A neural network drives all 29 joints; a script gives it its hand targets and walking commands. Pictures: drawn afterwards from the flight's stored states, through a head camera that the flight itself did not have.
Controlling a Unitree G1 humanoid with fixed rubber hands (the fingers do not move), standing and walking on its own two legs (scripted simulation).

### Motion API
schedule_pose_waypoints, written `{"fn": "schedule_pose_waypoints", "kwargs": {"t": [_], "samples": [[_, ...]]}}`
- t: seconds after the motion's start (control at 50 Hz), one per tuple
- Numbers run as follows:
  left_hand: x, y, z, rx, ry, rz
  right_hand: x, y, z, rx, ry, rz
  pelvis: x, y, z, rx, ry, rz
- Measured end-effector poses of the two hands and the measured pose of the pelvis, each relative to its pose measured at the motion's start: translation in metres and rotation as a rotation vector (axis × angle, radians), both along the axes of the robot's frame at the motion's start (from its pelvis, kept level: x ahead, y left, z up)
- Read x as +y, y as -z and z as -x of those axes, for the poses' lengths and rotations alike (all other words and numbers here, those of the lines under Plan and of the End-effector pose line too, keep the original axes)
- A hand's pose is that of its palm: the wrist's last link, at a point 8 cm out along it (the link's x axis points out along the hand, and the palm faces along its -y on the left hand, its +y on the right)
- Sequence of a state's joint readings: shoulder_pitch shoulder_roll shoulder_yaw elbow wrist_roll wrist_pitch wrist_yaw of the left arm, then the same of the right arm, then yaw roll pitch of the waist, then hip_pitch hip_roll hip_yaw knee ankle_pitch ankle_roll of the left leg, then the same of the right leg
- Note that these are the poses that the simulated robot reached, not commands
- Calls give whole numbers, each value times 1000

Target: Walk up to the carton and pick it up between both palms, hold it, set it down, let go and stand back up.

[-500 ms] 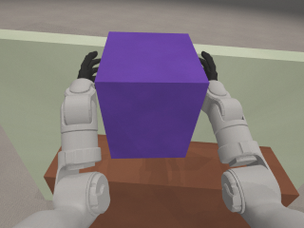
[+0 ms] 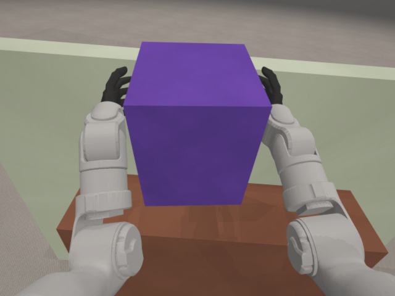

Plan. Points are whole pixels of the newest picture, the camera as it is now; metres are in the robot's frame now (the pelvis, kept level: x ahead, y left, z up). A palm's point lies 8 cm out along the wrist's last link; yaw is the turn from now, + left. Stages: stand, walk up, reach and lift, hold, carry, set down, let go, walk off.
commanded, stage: hold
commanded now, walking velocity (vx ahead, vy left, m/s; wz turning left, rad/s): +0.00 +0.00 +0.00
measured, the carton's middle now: (193, 126) +0.37 -0.01 +0.21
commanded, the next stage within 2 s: set down in 1.84 s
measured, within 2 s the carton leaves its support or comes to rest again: neither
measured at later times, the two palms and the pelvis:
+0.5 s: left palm (113, 108) +0.36 +0.14 +0.25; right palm (269, 109) +0.36 -0.15 +0.26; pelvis +0.00 +0.00 +0.00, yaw +0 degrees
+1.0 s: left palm (112, 108) +0.36 +0.14 +0.25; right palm (269, 108) +0.36 -0.15 +0.26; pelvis +0.00 +0.00 +0.00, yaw +0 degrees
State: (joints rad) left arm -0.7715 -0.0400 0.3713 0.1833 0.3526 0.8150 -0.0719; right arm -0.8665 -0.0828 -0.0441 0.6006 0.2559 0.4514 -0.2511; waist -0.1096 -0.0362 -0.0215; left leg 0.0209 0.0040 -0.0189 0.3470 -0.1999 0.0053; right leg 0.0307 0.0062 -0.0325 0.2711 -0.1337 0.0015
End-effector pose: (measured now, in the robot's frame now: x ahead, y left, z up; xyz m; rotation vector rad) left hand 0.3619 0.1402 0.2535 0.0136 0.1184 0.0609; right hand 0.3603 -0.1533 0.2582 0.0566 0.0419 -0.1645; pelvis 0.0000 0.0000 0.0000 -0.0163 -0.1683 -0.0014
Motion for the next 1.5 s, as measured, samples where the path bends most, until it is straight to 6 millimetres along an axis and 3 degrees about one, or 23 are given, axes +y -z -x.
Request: {"fn": "schedule_pose_waypoints", "kwargs": {"t": [1.5], "samples": [[-1,-1,0,-3,-2,3,-1,0,0,-2,-2,8,-2,0,0,0,-6,-1]]}}
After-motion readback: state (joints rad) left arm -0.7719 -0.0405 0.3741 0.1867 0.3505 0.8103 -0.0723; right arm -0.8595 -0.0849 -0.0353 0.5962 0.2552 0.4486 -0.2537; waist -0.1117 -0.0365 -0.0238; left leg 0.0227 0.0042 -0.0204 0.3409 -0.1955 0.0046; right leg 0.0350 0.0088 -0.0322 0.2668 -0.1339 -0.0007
